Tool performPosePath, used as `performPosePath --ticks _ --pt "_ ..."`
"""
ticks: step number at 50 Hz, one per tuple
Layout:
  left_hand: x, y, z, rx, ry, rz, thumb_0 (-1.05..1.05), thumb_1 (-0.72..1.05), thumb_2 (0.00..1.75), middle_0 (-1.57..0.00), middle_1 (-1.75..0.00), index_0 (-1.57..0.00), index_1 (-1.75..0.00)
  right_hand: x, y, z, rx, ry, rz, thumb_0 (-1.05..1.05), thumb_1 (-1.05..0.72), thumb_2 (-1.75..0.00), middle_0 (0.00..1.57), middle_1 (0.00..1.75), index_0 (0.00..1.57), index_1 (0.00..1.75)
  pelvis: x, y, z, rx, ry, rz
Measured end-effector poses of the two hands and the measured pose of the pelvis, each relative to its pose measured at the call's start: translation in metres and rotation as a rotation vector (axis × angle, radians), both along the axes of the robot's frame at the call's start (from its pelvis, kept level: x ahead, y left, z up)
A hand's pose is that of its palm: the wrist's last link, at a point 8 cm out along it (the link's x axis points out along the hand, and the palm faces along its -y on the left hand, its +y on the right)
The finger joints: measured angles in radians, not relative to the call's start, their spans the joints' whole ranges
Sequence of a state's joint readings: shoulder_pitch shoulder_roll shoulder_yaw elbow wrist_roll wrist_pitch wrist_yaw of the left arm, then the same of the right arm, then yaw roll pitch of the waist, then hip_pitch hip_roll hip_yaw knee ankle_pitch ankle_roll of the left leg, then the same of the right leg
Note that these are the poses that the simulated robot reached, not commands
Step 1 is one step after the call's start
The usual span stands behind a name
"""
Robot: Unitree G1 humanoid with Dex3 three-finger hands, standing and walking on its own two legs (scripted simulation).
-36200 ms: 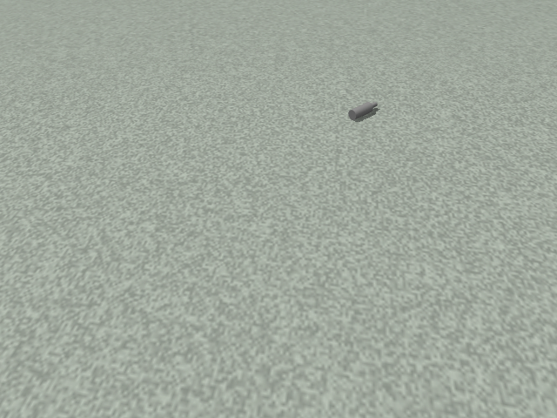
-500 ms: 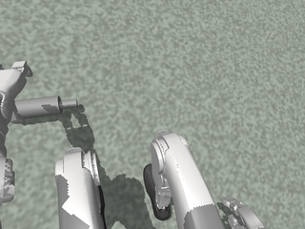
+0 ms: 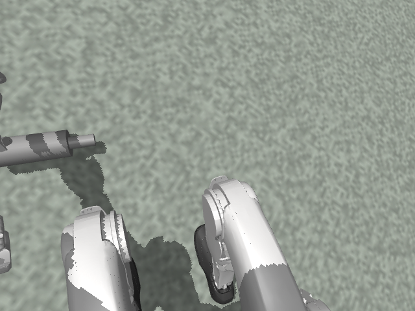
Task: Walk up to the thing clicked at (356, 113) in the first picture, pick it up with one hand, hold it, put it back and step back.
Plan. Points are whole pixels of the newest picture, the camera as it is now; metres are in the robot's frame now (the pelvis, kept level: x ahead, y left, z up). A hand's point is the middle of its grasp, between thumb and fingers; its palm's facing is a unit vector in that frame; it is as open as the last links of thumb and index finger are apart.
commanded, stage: home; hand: left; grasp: from above
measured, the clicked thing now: (48, 146) +0.48 +0.27 -0.31
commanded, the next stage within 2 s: none
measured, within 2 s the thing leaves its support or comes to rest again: neither
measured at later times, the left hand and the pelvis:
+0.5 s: hand out of the picture +0.29 +0.25 +0.07, palm faces -0.11 -0.83 -0.55, open 7.5 cm; pelvis +0.00 -0.01 +0.18, yaw +6 degrees
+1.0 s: hand out of the picture +0.23 +0.21 +0.28, palm faces +0.20 -0.96 -0.21, open 7.4 cm; pelvis +0.07 +0.00 +0.35, yaw +9 degrees
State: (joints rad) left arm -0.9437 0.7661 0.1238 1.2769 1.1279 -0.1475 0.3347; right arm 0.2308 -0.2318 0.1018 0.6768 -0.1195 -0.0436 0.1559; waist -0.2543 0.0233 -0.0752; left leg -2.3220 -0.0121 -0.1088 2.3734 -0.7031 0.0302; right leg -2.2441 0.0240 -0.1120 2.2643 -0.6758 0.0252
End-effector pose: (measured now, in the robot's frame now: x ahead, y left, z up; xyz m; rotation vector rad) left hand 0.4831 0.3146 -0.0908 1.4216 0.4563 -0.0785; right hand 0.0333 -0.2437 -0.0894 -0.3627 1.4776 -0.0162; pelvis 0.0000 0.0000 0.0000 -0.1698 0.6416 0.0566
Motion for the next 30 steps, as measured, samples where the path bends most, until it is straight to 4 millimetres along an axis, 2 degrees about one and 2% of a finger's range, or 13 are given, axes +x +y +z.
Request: performPosePath --ticks 3,6,10,15,19,23,30 --pt "-0.012 0.003 0.025 -0.051 0.022 0.07 0.0 0.04 0.92 -0.23 -0.62 -0.22 -0.64 0.009 0.0 0.01 0.029 -0.024 -0.022 0.01 -0.89 -0.9 0.21 0.3 0.21 0.3 0.002 0.0 0.017 0.007 0.013 0.005" --pt "-0.033 0.003 0.053 -0.123 0.055 0.124 0.0 0.22 0.91 -0.23 -0.54 -0.22 -0.56 0.022 -0.003 0.025 0.043 -0.056 -0.035 0.01 -0.89 -0.9 0.21 0.3 0.21 0.3 0.004 0.001 0.039 0.018 0.019 0.01" --pt "-0.072 0.0 0.088 -0.265 0.1 0.188 0.0 0.46 0.91 -0.23 -0.45 -0.22 -0.47 0.048 -0.01 0.053 0.036 -0.12 -0.017 0.01 -0.9 -0.9 0.21 0.3 0.21 0.3 0.003 0.001 0.073 0.035 0.003 0.015" --pt "-0.124 -0.009 0.129 -0.458 0.095 0.249 0.0 0.7 0.9 -0.22 -0.37 -0.21 -0.38 0.091 -0.017 0.096 0.003 -0.249 0.033 0.01 -0.9 -0.9 0.21 0.3 0.21 0.3 0.001 -0.001 0.111 0.049 -0.031 0.027" --pt "-0.159 -0.014 0.16 -0.569 0.059 0.314 0.0 0.8 0.9 -0.22 -0.33 -0.21 -0.34 0.128 -0.016 0.133 -0.013 -0.382 0.069 0.01 -0.9 -0.9 0.2 0.3 0.21 0.3 -0.001 -0.003 0.138 0.057 -0.067 0.041" --pt "-0.189 -0.018 0.189 -0.655 0.043 0.413 0.01 0.85 0.9 -0.21 -0.31 -0.21 -0.32 0.162 -0.006 0.169 0.001 -0.511 0.088 0.01 -0.91 -0.9 0.2 0.3 0.2 0.3 0.0 -0.005 0.166 0.067 -0.105 0.054" --pt "-0.228 -0.034 0.242 -0.834 0.049 0.592 0.01 0.89 0.9 -0.21 -0.3 -0.21 -0.31 0.196 0.02 0.23 0.061 -0.663 0.094 0.01 -0.9 -0.9 0.2 0.3 0.21 0.3 0.009 -0.008 0.218 0.088 -0.172 0.068"
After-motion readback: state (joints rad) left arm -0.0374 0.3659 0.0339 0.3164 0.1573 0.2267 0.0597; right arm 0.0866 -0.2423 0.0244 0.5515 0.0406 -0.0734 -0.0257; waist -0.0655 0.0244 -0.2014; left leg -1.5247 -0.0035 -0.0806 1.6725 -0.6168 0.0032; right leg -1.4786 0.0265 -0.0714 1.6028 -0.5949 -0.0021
